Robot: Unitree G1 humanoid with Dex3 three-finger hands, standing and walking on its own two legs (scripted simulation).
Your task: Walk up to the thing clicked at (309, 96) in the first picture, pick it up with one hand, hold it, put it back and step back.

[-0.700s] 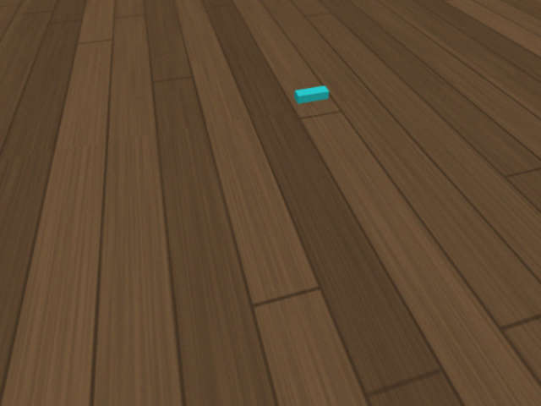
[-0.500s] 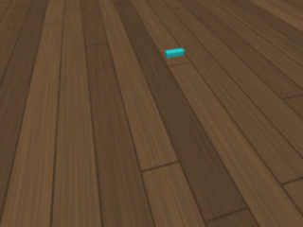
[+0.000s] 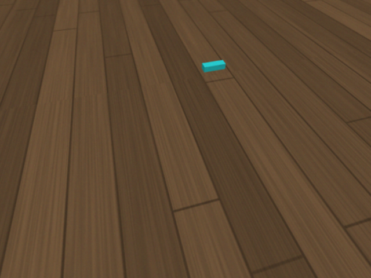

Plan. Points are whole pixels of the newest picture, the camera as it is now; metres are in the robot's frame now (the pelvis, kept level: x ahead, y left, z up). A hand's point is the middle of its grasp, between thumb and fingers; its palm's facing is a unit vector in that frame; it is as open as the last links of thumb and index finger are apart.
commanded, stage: stand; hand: left
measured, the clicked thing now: (213, 66) +2.07 -0.26 -0.76
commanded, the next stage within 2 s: walk up in 0.42 s
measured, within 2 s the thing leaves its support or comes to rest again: neither
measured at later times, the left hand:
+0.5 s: hand out of the picture +0.08 +0.26 -0.15, palm faces +0.02 -0.95 -0.32, open 7.4 cm
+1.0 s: hand (115, 277) +0.15 +0.19 -0.15, palm faces +0.15 -0.93 -0.34, open 7.4 cm
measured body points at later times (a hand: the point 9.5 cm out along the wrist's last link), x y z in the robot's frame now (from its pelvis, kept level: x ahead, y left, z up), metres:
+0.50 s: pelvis +0.00 +0.00 +0.00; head +0.00 +0.00 +0.45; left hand +0.08 +0.31 -0.13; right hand +0.08 -0.31 -0.13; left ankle +0.00 +0.13 -0.74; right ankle -0.01 -0.11 -0.74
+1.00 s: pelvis +0.16 -0.10 -0.01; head +0.16 -0.09 +0.44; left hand +0.15 +0.23 -0.13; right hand +0.30 -0.42 -0.10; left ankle +0.27 +0.03 -0.71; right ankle +0.10 -0.20 -0.75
